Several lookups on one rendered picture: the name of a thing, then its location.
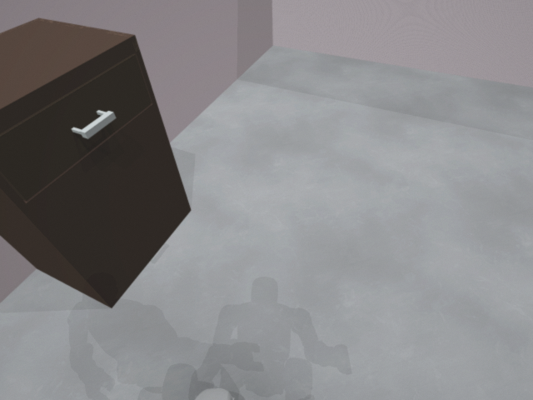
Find cabinet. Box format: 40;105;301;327
0;18;191;308

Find handle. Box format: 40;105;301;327
72;110;116;139

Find drawer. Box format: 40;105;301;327
0;54;152;201

